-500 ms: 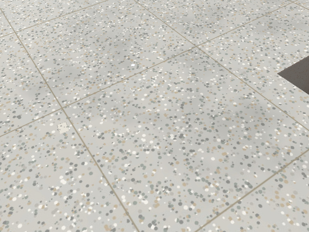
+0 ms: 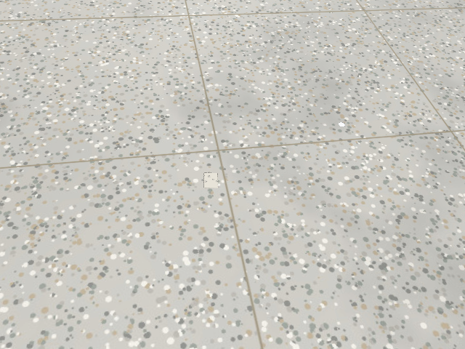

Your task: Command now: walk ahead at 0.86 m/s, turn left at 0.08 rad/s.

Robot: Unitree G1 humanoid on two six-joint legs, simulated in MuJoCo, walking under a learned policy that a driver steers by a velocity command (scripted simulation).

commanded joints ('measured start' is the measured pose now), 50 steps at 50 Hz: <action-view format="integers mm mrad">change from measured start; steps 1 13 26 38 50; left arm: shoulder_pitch -252 311 403 95 -176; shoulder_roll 48 207 116 92 67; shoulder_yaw -1 81 32 -24 -52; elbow -113 94 202 13 -144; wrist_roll -14 -39 -47 -6 -13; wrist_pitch -16 -19 -137 -144 -73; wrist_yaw -11 32 33 63 34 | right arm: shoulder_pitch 41 -250 -572 -68 -45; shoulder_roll -147 -145 -22 -180 -227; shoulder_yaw -33 8 65 -57 -81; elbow -13 -98 -195 44 36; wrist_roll -4 -31 -7 -13 14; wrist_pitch -36 -90 -24 8 -37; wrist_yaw -4 -15 44 -9 -7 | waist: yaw -59 184 148 5 -4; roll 141 -31 25 -69 91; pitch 180 -99 187 -51 86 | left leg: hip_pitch -24 -901 -658 47 -301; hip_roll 213 42 143 275 85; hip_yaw -82 -55 210 -489 -257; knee -171 1402 422 46 17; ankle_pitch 259 49 590 60 576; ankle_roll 92 -70 7 278 103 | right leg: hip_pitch -107 954 606 -59 373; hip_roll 19 -183 -14 14 44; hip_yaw -87 844 50 137 29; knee -127 -635 -934 557 -346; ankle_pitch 75 -539 348 -214 190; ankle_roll -47 -461 -154 -55 -9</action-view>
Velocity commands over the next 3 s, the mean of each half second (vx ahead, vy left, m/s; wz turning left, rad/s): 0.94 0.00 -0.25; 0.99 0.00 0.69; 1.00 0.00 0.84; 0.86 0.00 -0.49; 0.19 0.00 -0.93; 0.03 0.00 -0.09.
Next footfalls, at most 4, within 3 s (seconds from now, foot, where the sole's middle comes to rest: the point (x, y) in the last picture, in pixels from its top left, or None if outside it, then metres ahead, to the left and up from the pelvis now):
0.18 right None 0.34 -0.08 -0.78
0.66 left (216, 249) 0.83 -0.02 -0.78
1.08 right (250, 151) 1.28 -0.17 -0.78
1.52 left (155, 106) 1.54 0.22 -0.78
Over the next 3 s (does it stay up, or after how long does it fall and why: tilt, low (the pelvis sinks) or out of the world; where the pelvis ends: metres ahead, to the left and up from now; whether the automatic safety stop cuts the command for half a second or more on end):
stays up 2.00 0.41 0.00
